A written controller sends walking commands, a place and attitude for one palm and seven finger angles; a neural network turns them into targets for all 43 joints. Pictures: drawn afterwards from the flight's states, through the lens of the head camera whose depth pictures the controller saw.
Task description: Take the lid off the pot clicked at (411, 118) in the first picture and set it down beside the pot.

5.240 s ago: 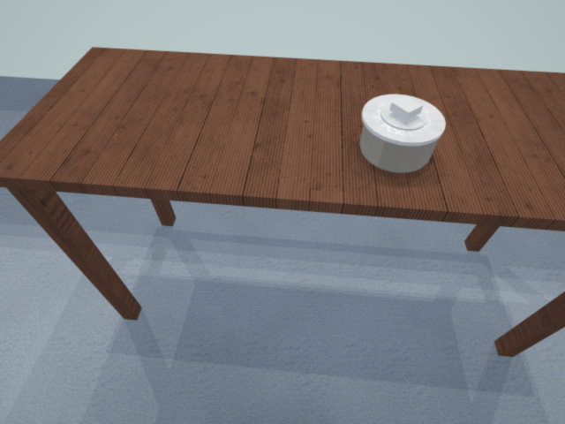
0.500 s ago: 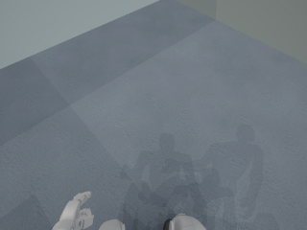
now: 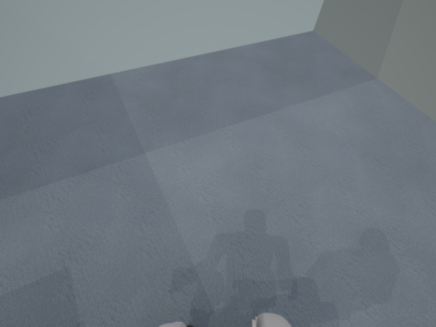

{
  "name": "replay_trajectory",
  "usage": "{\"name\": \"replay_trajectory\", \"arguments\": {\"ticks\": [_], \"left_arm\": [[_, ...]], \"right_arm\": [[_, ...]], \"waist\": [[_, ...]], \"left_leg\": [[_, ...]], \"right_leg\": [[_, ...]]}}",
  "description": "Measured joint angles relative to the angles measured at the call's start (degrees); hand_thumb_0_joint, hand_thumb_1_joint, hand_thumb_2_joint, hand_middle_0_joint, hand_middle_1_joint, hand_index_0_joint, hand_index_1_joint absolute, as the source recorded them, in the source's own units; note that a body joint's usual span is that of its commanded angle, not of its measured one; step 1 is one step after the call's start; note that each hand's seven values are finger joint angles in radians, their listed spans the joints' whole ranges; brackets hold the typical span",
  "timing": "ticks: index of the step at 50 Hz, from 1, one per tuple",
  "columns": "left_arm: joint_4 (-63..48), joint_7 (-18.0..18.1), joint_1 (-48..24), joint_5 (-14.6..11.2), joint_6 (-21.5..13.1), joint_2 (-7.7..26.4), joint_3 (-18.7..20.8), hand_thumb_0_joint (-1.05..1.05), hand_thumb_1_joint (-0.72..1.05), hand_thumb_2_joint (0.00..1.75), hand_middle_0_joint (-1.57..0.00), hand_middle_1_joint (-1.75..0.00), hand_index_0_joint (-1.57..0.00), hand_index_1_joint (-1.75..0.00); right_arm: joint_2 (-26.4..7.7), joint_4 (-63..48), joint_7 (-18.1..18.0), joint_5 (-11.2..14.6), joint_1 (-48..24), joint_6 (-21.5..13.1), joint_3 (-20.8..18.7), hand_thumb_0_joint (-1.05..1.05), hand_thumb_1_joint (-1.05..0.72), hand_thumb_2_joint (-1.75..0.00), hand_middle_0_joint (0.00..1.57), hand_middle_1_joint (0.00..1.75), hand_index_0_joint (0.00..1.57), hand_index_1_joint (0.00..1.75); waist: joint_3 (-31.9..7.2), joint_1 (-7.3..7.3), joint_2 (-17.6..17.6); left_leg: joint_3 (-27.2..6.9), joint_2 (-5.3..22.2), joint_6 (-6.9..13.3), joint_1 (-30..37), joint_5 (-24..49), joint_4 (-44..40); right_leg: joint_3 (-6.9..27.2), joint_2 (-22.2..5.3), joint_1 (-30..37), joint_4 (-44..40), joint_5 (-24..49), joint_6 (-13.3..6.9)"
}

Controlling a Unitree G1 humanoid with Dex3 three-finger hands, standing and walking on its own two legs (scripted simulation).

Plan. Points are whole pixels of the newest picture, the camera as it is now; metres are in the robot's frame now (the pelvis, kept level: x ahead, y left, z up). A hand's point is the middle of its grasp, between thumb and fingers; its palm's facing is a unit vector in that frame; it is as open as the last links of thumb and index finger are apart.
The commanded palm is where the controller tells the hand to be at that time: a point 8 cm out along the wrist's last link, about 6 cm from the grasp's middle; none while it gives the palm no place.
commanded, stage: turn to face it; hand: left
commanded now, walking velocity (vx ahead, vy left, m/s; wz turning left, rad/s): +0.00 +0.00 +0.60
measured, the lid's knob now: out of the picture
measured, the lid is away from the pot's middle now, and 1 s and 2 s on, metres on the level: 0.00 0.00 0.00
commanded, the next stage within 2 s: none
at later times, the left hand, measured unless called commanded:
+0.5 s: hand out of the picture +0.03 +0.12 -0.14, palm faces +0.32 -0.90 -0.29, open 7.3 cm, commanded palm none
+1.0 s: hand out of the picture -0.07 +0.17 -0.17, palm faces +0.63 -0.74 -0.25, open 7.4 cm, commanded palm none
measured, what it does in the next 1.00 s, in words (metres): steps on the spot, turning left: right foot, then left foot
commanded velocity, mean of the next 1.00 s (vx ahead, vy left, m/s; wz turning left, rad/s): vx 0.00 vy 0.00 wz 0.60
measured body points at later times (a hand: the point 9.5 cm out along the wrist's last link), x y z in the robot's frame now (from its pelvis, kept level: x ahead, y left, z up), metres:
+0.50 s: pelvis +0.01 -0.09 +0.01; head +0.05 -0.11 +0.45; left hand +0.01 +0.17 -0.12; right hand +0.17 -0.33 -0.15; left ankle -0.03 +0.05 -0.64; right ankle +0.02 -0.19 -0.73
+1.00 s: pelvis +0.00 -0.06 +0.00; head +0.02 -0.01 +0.45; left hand -0.11 +0.21 -0.15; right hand +0.24 -0.19 -0.12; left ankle -0.07 +0.01 -0.73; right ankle +0.08 -0.21 -0.65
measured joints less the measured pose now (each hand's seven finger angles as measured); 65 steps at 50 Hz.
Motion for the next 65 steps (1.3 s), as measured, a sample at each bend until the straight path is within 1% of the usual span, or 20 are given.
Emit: {"name": "replay_trajectory", "arguments": {"ticks": [7,12,15,17,19,22,24,32,37,39,40,42,45,48,51,55,59,61,63,65], "left_arm": [[-0.79,0.3,0.06,-0.2,1.0,1.11,0.5,0.01,0.91,0.9,-0.19,-0.3,-0.2,-0.3],[-2.62,0.28,-1.64,-0.55,0.64,0.42,-0.14,0.01,0.91,0.9,-0.19,-0.3,-0.2,-0.3],[-4.16,0.19,-1.61,-0.77,-0.33,-0.2,-0.77,0.01,0.91,0.9,-0.2,-0.3,-0.2,-0.3],[-4.69,0.44,-1.21,-0.28,-1.0,-1.04,-1.22,0.01,0.91,0.9,-0.2,-0.3,-0.2,-0.3],[-4.76,0.64,-0.59,-0.12,-0.86,-1.99,-1.95,0.01,0.91,0.9,-0.2,-0.3,-0.2,-0.3],[-4.56,0.77,0.49,-0.12,-1.04,-2.69,-2.29,0.01,0.91,0.9,-0.2,-0.3,-0.21,-0.3],[-4.48,0.73,0.96,-0.06,-1.4,-2.85,-2.55,0.01,0.91,0.9,-0.2,-0.3,-0.21,-0.3],[-4.44,0.37,3.29,0.3,-1.66,-2.85,-3.09,0.01,0.91,0.9,-0.2,-0.3,-0.21,-0.3],[-3.82,0.28,4.45,0.44,-0.87,-0.95,-2.29,0.01,0.91,0.9,-0.2,-0.3,-0.21,-0.3],[-3.59,0.13,5.16,0.1,-0.64,0.19,-1.83,0.01,0.91,0.9,-0.2,-0.3,-0.21,-0.3],[-3.45,-0.01,5.41,-0.18,-0.42,0.76,-1.52,0.01,0.91,0.9,-0.2,-0.3,-0.21,-0.3],[-2.76,0.1,4.15,-0.36,0.89,2.17,-1.04,0.01,0.91,0.9,-0.2,-0.3,-0.21,-0.3],[-2.4,0.27,2.27,-0.3,1.93,3.09,-0.51,0.01,0.91,0.9,-0.2,-0.3,-0.2,-0.3],[-3.44,-0.1,0.48,-0.27,1.59,3.38,-0.32,0.01,0.91,0.9,-0.2,-0.3,-0.2,-0.3],[-4.71,-0.36,-0.96,-0.24,1.17,3.25,-0.42,0.01,0.91,0.9,-0.2,-0.3,-0.2,-0.3],[-5.74,-0.3,-2.8,-0.37,1.05,2.57,-0.76,0.01,0.91,0.9,-0.2,-0.3,-0.2,-0.3],[-6.64,-0.18,-4.38,-0.73,0.49,1.61,-1.34,0.01,0.91,0.9,-0.2,-0.3,-0.2,-0.3],[-7.27,-0.19,-4.63,-0.98,-0.33,1.08,-1.77,0.01,0.91,0.9,-0.2,-0.3,-0.2,-0.3],[-7.65,0.06,-4.46,-0.68,-1.56,0.14,-2.21,0.01,0.91,0.9,-0.2,-0.3,-0.2,-0.3],[-7.69,0.32,-4.09,-0.5,-1.94,-1.1,-2.98,0.01,0.91,0.9,-0.2,-0.3,-0.2,-0.3]], "right_arm": [[-1.4,-0.5,0.44,-0.04,-0.13,0.68,-1.08,0.0,-0.91,-0.9,0.2,0.3,0.2,0.3],[-3.21,-0.87,0.65,-0.2,-0.71,1.59,-2.14,0.0,-0.91,-0.9,0.2,0.3,0.2,0.3],[-4.37,-1.26,0.74,-0.01,-0.89,2.45,-2.93,0.0,-0.91,-0.9,0.2,0.3,0.2,0.3],[-5.24,-1.06,0.66,0.22,-1.49,3.18,-3.8,0.0,-0.91,-0.9,0.2,0.3,0.2,0.3],[-5.99,-1.03,0.72,-0.08,-1.81,3.8,-4.26,0.01,-0.91,-0.9,0.2,0.3,0.2,0.3],[-6.39,-1.25,1.32,-0.29,-2.41,3.77,-4.19,0.01,-0.91,-0.9,0.19,0.3,0.2,0.3],[-6.32,-1.44,1.63,-0.16,-2.83,3.61,-3.96,0.01,-0.91,-0.9,0.19,0.3,0.2,0.3],[-5.81,-1.36,2.07,0.15,-6.49,4.61,-2.91,0.01,-0.91,-0.9,0.19,0.3,0.2,0.3],[-4.88,-2.57,2.17,0.46,-9.02,3.61,-1.88,0.01,-0.91,-0.9,0.19,0.3,0.2,0.3],[-4.67,-3.58,2.27,0.42,-9.15,2.67,-1.46,0.01,-0.91,-0.9,0.19,0.3,0.2,0.3],[-4.67,-4.13,2.26,0.32,-9.11,1.94,-1.38,0.01,-0.91,-0.9,0.19,0.3,0.2,0.3],[-4.04,-4.51,1.97,0.57,-9.19,1.01,-1.09,0.0,-0.91,-0.9,0.19,0.3,0.2,0.3],[-3.43,-4.49,1.17,0.36,-7.68,0.8,-0.52,0.0,-0.91,-0.9,0.2,0.3,0.2,0.3],[-3.15,-3.81,0.87,0.24,-5.99,1.21,-0.21,0.0,-0.91,-0.9,0.2,0.3,0.2,0.3],[-3.1,-3.18,0.93,0.21,-4.57,1.5,-0.15,0.0,-0.91,-0.9,0.2,0.3,0.2,0.3],[-3.32,-2.92,0.97,0.0,-3.05,1.63,-0.51,0.0,-0.91,-0.9,0.2,0.3,0.21,0.3],[-3.92,-2.7,0.87,-0.14,-1.76,1.82,-1.17,0.0,-0.91,-0.9,0.2,0.3,0.21,0.3],[-4.41,-2.47,0.78,0.07,-0.96,2.06,-1.61,0.0,-0.91,-0.9,0.2,0.3,0.21,0.3],[-5.25,-1.93,0.7,0.54,-0.57,2.42,-2.31,0.0,-0.91,-0.9,0.2,0.3,0.2,0.3],[-6.07,-1.39,0.45,0.43,-0.65,3.13,-2.99,0.01,-0.91,-0.9,0.2,0.3,0.2,0.3]], "waist": [[-0.29,-0.58,1.28],[-0.13,-1.37,2.68],[-0.67,-1.36,3.3],[-0.79,-0.83,4.14],[-0.77,-0.96,4.51],[-0.24,-1.06,3.54],[0.49,-1.07,2.64],[2.9,0.64,1.24],[3.71,2.19,-0.22],[3.27,2.42,-0.91],[2.88,2.33,-1.16],[3.54,2.39,-2.32],[3.1,2.01,-1.84],[2.34,1.64,-1.25],[1.52,1.26,-0.87],[0.96,0.0,0.17],[0.88,-1.52,1.71],[0.6,-1.93,2.52],[0.39,-1.75,3.77],[0.84,-2.26,4.84]], "left_leg": [[-4.58,-0.88,-1.25,0.47,1.95,-2.77],[-8.59,-1.74,-3.05,-1.13,2.38,-1.51],[-10.7,-2.73,-4.68,-2.87,1.87,0.89],[-10.83,-2.95,-5.85,-6.0,-7.04,8.65],[-9.38,-3.27,-6.45,-9.7,-13.14,20.95],[-6.28,-1.72,-7.75,-12.42,-12.71,33.97],[-5.15,-0.37,-8.65,-12.18,-12.05,36.66],[-2.98,2.58,-9.55,-6.91,-12.89,29.22],[0.14,2.03,-8.2,-0.82,-13.41,16.28],[1.36,1.25,-7.16,3.36,-8.05,7.13],[1.15,0.7,-5.03,4.37,-8.89,4.62],[0.14,-0.37,-2.68,3.34,-10.28,6.89],[-2.27,-0.4,-2.4,4.11,-8.91,5.54],[-4.55,-0.69,-2.43,5.53,-6.86,2.14],[-6.31,-1.21,-2.57,6.26,-5.49,-0.26],[-8.73,-1.88,-2.99,5.96,-4.87,-1.12],[-11.39,-2.52,-4.09,4.52,-5.44,0.36],[-12.79,-3.06,-4.95,3.31,-6.42,2.38],[-13.26,-3.43,-5.99,0.76,-11.48,8.38],[-11.48,-3.77,-6.75,-3.42,-17.87,20.87]], "right_leg": [[0.97,0.07,2.26,-10.32,-1.12,1.08],[0.53,2.17,6.24,-19.35,-2.5,0.34],[-0.36,3.28,11.69,-31.02,1.51,-0.72],[-1.43,3.39,12.66,-33.25,1.99,-3.6],[-3.18,2.49,13.46,-33.31,2.57,-5.09],[-5.04,0.71,15.62,-35.63,3.71,-5.64],[-6.34,-0.41,16.73,-36.5,3.94,-5.78],[-12.18,-3.01,17.67,-35.81,2.77,-5.6],[-15.55,-4.85,16.29,-32.63,0.91,-4.39],[-16.79,-6.09,14.98,-29.1,-0.94,-3.43],[-16.07,-6.76,13.02,-25.03,-2.03,-2.64],[-9.86,-6.07,8.19,-13.58,-8.72,-0.87],[-4.55,-3.61,2.71,-2.11,-8.45,0.62],[-1.62,-2.61,-0.08,0.13,-3.53,1.36],[0.12,-2.14,-0.58,-2.75,-0.42,1.79],[0.92,-0.8,1.52,-10.22,-1.11,1.88],[0.49,1.64,5.98,-20.46,-2.0,1.28],[-0.26,2.84,9.95,-29.09,2.46,0.94],[-1.63,3.14,12.19,-33.07,2.11,-3.49],[-3.39,2.34,12.9,-32.38,1.29,-5.28]]}}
